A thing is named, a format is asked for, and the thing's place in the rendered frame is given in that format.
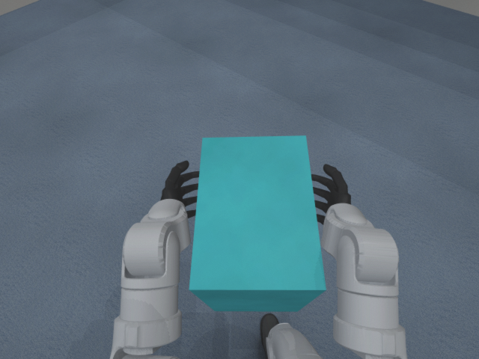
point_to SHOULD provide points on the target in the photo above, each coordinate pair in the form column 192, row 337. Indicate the robot right shin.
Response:
column 279, row 326

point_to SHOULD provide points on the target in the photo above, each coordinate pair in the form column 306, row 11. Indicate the robot right thigh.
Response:
column 288, row 343

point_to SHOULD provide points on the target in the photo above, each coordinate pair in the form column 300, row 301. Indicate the right robot forearm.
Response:
column 367, row 321

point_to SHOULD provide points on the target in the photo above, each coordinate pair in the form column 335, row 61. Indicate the robot left hand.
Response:
column 173, row 189

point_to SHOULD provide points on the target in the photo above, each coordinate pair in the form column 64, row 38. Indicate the left robot forearm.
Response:
column 149, row 315

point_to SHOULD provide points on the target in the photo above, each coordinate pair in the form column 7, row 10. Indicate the carton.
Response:
column 256, row 243

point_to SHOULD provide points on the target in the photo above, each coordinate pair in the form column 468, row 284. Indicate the robot right hand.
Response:
column 338, row 190

